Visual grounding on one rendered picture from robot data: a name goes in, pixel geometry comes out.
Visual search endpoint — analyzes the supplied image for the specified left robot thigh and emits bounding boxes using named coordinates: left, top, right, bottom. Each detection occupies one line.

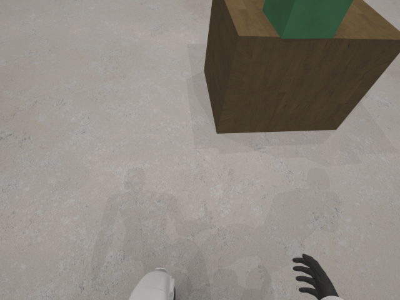
left=128, top=271, right=174, bottom=300

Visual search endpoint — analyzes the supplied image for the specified carton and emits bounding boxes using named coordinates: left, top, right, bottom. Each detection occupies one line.
left=262, top=0, right=353, bottom=39

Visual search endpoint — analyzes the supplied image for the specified robot right hand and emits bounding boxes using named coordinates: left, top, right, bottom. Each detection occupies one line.
left=292, top=254, right=339, bottom=300

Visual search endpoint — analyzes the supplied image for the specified robot left shin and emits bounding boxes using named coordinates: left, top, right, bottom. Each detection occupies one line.
left=155, top=268, right=168, bottom=274

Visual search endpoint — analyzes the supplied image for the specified pedestal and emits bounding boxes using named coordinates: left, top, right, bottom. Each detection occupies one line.
left=204, top=0, right=400, bottom=134

